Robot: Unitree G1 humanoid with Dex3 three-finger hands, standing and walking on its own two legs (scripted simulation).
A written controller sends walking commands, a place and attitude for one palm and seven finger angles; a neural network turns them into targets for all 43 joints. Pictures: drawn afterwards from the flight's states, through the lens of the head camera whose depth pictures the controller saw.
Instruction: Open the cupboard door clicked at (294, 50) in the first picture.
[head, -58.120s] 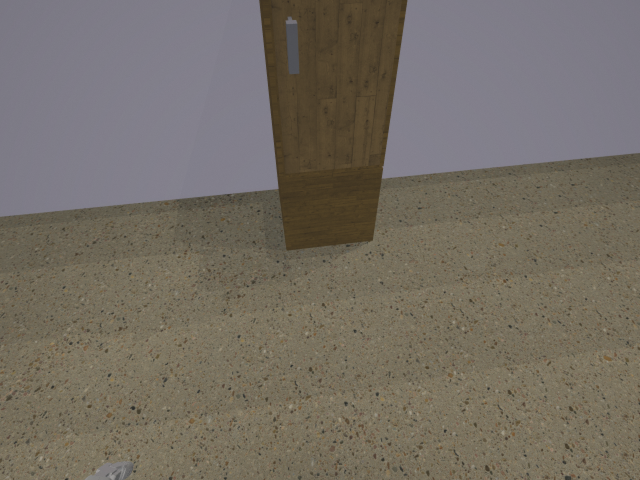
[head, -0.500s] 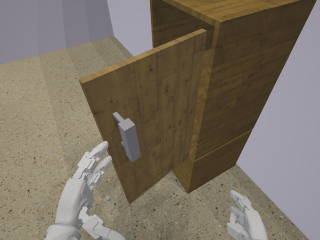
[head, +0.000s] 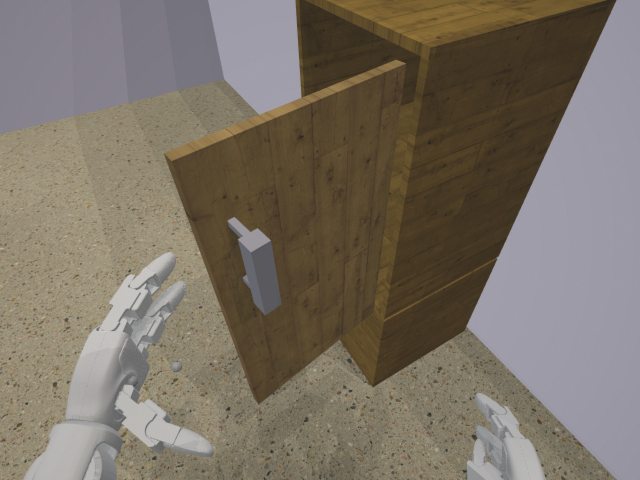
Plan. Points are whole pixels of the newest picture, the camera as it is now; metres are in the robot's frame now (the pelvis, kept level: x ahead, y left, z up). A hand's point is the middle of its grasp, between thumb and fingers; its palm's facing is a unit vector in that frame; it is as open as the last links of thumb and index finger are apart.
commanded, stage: draw the hand back to the body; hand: left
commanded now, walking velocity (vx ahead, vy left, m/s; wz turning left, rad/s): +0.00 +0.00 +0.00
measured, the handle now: (252, 264) +0.35 +0.11 +0.11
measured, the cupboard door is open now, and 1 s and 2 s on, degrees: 100 100 100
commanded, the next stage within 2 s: step back with the hand held close in 1.32 s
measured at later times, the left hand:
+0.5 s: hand (101, 355) +0.20 +0.23 +0.14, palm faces +0.29 -0.90 -0.33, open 14.3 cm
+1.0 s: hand (30, 318) +0.21 +0.28 +0.19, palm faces +0.46 -0.79 -0.42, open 8.5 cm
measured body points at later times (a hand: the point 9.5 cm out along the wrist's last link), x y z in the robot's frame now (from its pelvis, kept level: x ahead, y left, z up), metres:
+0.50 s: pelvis +0.02 +0.02 +0.02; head +0.01 +0.01 +0.47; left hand +0.18 +0.27 +0.16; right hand +0.22 -0.18 -0.05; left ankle -0.01 +0.12 -0.71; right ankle +0.02 -0.10 -0.71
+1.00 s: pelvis +0.02 +0.01 +0.03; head +0.01 +0.00 +0.48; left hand +0.18 +0.32 +0.21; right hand +0.21 -0.21 -0.06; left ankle -0.01 +0.12 -0.71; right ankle +0.02 -0.10 -0.71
